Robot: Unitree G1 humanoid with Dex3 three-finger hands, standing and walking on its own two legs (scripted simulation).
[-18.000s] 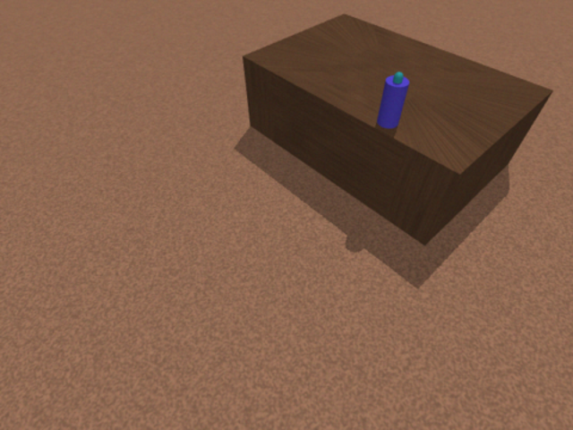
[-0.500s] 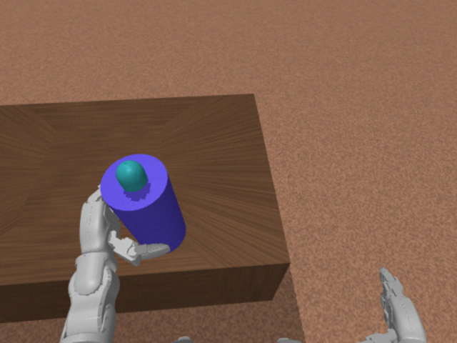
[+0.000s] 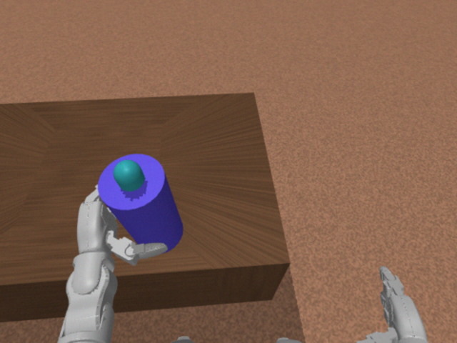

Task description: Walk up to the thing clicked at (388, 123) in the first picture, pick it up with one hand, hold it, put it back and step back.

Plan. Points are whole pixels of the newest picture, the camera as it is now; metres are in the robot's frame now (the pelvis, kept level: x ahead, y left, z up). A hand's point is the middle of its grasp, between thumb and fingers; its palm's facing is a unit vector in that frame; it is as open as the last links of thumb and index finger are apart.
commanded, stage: hold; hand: left
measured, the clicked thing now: (145, 205) +0.31 +0.13 +0.11
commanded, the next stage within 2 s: crouch in 0.30 s
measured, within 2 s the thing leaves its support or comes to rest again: neither
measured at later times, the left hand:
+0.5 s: hand (133, 217) +0.32 +0.16 +0.06, palm faces +0.11 -0.99 +0.02, open 11.5 cm
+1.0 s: hand (144, 229) +0.35 +0.18 -0.05, palm faces +0.13 -0.99 +0.03, open 11.5 cm
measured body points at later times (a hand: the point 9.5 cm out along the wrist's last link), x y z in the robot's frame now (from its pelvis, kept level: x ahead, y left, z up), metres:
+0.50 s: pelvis +0.00 +0.00 +0.00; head +0.04 +0.00 +0.45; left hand +0.31 +0.22 +0.06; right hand +0.16 -0.27 -0.04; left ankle +0.02 +0.13 -0.69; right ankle -0.01 -0.15 -0.69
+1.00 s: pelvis -0.02 +0.00 -0.04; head +0.08 +0.03 +0.39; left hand +0.34 +0.23 -0.05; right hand +0.14 -0.28 -0.04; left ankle +0.02 +0.13 -0.69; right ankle -0.01 -0.15 -0.69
